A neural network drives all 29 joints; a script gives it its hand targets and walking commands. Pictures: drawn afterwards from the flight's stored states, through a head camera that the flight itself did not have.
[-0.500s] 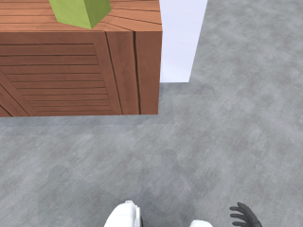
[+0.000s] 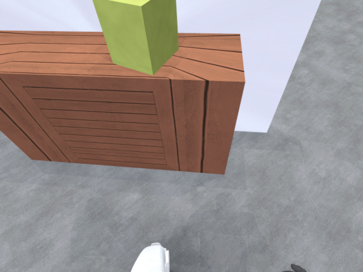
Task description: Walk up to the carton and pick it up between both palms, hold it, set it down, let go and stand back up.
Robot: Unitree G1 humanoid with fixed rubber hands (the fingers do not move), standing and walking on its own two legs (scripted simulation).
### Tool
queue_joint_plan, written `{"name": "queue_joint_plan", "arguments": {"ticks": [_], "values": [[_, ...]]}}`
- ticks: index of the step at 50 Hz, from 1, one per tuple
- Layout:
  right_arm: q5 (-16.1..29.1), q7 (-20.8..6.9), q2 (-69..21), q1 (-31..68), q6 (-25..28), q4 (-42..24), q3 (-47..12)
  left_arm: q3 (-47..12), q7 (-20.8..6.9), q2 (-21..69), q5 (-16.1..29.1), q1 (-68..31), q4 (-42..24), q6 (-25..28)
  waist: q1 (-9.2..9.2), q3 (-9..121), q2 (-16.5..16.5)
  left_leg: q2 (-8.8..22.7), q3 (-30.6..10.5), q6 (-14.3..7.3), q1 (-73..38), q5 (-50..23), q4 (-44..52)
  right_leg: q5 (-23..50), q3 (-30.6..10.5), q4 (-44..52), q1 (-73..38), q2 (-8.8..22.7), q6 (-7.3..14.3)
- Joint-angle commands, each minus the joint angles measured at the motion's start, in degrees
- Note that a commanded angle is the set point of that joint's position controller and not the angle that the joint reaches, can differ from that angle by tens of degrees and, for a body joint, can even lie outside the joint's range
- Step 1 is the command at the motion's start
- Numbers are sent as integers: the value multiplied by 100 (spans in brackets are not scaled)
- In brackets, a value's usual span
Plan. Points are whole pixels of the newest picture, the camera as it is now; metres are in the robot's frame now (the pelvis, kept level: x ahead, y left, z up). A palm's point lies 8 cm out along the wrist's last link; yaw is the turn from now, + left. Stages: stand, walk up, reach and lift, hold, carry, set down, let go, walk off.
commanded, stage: walk up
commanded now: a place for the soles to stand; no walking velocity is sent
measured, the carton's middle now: (141, 26) +0.92 +0.18 +0.08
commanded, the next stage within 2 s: none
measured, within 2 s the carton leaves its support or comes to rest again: neither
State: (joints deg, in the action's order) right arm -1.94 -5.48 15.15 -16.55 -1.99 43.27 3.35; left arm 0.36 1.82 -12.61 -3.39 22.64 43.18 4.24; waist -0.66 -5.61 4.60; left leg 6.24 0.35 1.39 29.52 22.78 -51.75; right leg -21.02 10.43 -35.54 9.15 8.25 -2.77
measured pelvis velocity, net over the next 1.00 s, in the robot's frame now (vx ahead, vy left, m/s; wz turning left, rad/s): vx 0.35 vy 0.19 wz -0.15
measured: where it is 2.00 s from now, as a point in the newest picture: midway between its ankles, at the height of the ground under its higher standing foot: (155, 230)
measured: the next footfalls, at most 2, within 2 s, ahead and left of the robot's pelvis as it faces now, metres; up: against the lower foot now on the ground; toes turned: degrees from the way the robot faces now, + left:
left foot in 0.06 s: +0.18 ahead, +0.17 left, +0.00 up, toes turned +6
right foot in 0.38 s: +0.26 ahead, -0.04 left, +0.00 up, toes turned -9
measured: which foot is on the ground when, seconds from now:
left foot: up 0.00-0.04, down 0.06-0.40, up 0.42-0.70, down 0.72-1.00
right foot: down 0.00-0.08, up 0.10-0.36, down 0.38-0.72, up 0.74-0.98, down 1.00-1.00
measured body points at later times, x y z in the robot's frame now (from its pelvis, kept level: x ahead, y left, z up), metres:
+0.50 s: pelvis +0.19 +0.09 -0.01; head +0.19 +0.06 +0.44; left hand +0.30 +0.33 -0.11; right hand +0.21 -0.19 -0.16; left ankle +0.16 +0.18 -0.66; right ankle +0.23 -0.03 -0.72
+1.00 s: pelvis +0.35 +0.19 -0.01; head +0.37 +0.18 +0.44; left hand +0.47 +0.44 -0.12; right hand +0.37 -0.07 -0.14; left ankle +0.38 +0.30 -0.72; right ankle +0.41 +0.08 -0.72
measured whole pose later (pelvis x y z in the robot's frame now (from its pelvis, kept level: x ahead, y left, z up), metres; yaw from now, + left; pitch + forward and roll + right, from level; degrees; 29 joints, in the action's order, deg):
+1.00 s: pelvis +0.35 +0.19 -0.01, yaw -9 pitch -3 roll +1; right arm -1.2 -0.5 15.5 -17.9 -0.5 43.9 -0.7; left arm 2.6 0.1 -14.4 -1.5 20.5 38.3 1.5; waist 1.3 -5.6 0.3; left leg 4.7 11.4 -1.1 17.1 23.3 -44.4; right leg -15.4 2.1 -42.4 23.3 1.1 1.8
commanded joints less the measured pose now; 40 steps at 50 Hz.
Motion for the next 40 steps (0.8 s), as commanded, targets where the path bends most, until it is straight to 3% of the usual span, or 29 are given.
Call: {"name": "queue_joint_plan", "arguments": {"ticks": [1, 2, 3, 4, 5, 6, 7, 8, 10, 13, 15, 17, 18, 19, 20, 21, 22, 23, 24, 26, 27, 29, 33, 35, 36, 37, 38, 39, 40], "values": [[19, -42, 311, -129, 347, -556, 178, 535, 38, -1486, 78, -21, -447, 60, 75, 51, -1325, -251, 618, -166, -1086, -716, 949, -1, -634, 1296, 954, 955, 1413], [17, -35, 338, -613, 399, -438, 245, 548, 27, -1517, 76, -171, -464, -13, 377, 183, -1096, -448, 961, -222, -1979, -1024, 1221, -249, -466, 839, 1390, 930, 1335], [-14, 9, 564, -1127, 441, -290, 337, 488, -2, -1271, 83, -33, -485, -73, 578, 446, -524, -682, 982, -299, -2778, -824, 1339, -394, -248, -55, 1789, 609, 1153], [-51, 99, 1047, -1628, 464, -214, 476, 307, -61, -803, 168, 147, -622, -124, 885, 642, 647, -70, -300, -634, -3333, 337, 1991, -570, 232, -1775, 2462, -20, 754], [-18, 194, 1709, -1676, 450, -418, 568, 254, -112, -591, 274, -19, -1031, -165, 1087, 670, 1586, 1262, -3179, -1350, -2895, 1993, 3558, -1761, -368, -3229, 3226, -748, 497], [103, 313, 1793, -1251, 402, -486, 558, 356, -80, -930, 246, -386, -1109, -236, 1039, 570, 787, 1690, -3729, -1676, -2511, 2615, 4014, -1370, -1309, -3946, 3278, -507, 521], [78, 417, 1742, -857, 375, -563, 505, 364, -89, -891, 250, -300, -1070, -269, 777, 316, 640, 1847, -3666, -1725, -2300, 2699, 3943, -1047, -1450, -4258, 3455, -367, 516], [12, 487, 1620, -573, 357, -562, 436, 353, -82, -884, 263, -10, -928, -260, 591, 161, 597, 1792, -3177, -1812, -2191, 2230, 3684, -748, -1409, -4309, 3484, -245, 500], [-36, 503, 1188, -395, 391, -533, 254, 440, -109, -992, 167, 200, -768, -206, 491, 156, 303, 1630, -2278, -1797, -1743, 966, 3481, -605, -1395, -3786, 2935, -125, 411], [-60, 497, 1040, -239, 438, -441, 136, 419, -150, -739, 211, 138, -813, -186, 409, 37, 548, 1594, -1385, -1845, -1616, -783, 3313, -861, -1198, -2485, 2509, -164, 309], [-74, 478, 1010, -170, 395, -445, 82, 401, -154, -644, 236, 200, -856, -109, 335, 231, 620, 1368, -784, -1689, -1598, -1666, 3016, -538, -937, -1422, 1938, -327, 351], [-47, 435, 1008, 32, 319, -471, 39, 458, -130, -610, 210, 495, -797, -55, 144, 460, 419, 1094, -270, -1458, -1043, -1373, 2563, 325, -533, -645, 763, -649, 465], [-11, 403, 996, 229, 272, -491, -2, 523, -116, -655, 198, 888, -744, -33, -109, 550, 116, 855, 1, -1241, -510, -461, 2231, 744, -360, -241, -56, -875, 546], [-28, 362, 893, 351, 241, -532, -46, 618, -84, -787, 167, 1366, -666, -20, -380, 627, -159, 612, 235, -982, 169, 337, 1581, 676, -635, -37, -921, -852, 672], [-64, 315, 513, 325, 235, -697, -169, 769, -2, -1310, 26, 1742, -657, -14, -643, 809, -1328, 98, 776, -532, 951, 635, -116, -852, -2513, 854, -1548, 248, 1050], [-89, 302, 587, 375, 135, -972, -141, 864, 82, -1922, -23, 1802, -748, -63, -670, 683, -1983, -512, 441, -196, 1624, 1486, -1526, -2551, -5676, 2341, -1271, 1775, 1772], [-122, 304, 1014, 485, -34, -902, -11, 836, 200, -1825, 3, 1317, -781, -149, -504, 166, -1123, -152, -174, -93, 1872, 1246, -2256, -3195, -5872, 2488, -736, 2078, 2174], [-137, 289, 1019, 414, -95, -849, 12, 736, 260, -1650, 12, 1060, -869, -131, -390, -169, -834, -75, -290, 23, 2017, 830, -2473, -2687, -5334, 2311, -553, 1913, 2043], [-118, 292, 887, 334, -99, -796, 1, 668, 282, -1571, -21, 740, -879, -94, -289, -343, -864, 64, -333, 84, 2067, 498, -2510, -1924, -4685, 2187, -321, 1821, 2088], [-109, 244, 799, -29, -65, -658, 17, 524, 224, -1352, -33, 242, -893, -9, -84, -185, -1097, 229, -470, 169, 1431, 274, -2028, -895, -3367, 2007, 96, 1345, 1869], [-64, 202, 686, -21, -48, -656, 19, 526, 194, -1374, -41, 62, -862, 31, -56, -180, -1379, 336, -540, 179, 1105, 364, -1682, -444, -3005, 1932, 364, 1291, 1865], [-17, 125, 560, 78, 13, -699, 11, 543, 137, -1426, -24, -1, -797, 85, -90, -197, -1583, 372, -340, 157, 804, 370, -802, 440, -2394, 1735, 391, 1169, 1836], [-13, 18, 459, -51, 158, -733, 87, 634, 64, -1585, 42, 33, -730, -2, -49, 148, -1546, 17, 460, -77, -522, -233, 571, -234, -1630, 1291, 917, 759, 1542], [-2, 37, 553, -788, 261, -574, 211, 610, 22, -1510, 76, -330, -784, -101, 419, 293, -1097, -298, 941, -206, -2022, -842, 1292, -730, -1275, 587, 1757, 583, 1272], [-47, 86, 832, -1249, 321, -448, 318, 501, -3, -1179, 103, -133, -783, -159, 579, 454, -352, -496, 809, -303, -2794, -688, 1491, -837, -1027, -341, 2198, 238, 1027], [-118, 166, 1416, -1541, 360, -430, 467, 304, -50, -616, 164, 60, -977, -189, 797, 609, 1172, 618, -1109, -787, -3063, 1002, 2629, -1063, -351, -2330, 2930, -485, 611], [0, 251, 1806, -1403, 328, -632, 509, 337, -27, -665, 289, -226, -1243, -236, 972, 510, 1334, 1594, -3261, -1567, -2595, 2011, 3776, -1906, -794, -3362, 3450, -1037, 420], [50, 349, 1739, -1060, 302, -638, 459, 392, 13, -901, 238, -559, -1276, -279, 903, 264, 653, 1942, -3535, -1890, -2266, 2337, 3909, -1443, -1460, -4058, 3546, -672, 462], [45, 430, 1630, -843, 293, -638, 391, 417, -7, -932, 264, -451, -1207, -290, 735, 148, 414, 1983, -3242, -1963, -2155, 2362, 3780, -1097, -1525, -4222, 3647, -485, 471]]}}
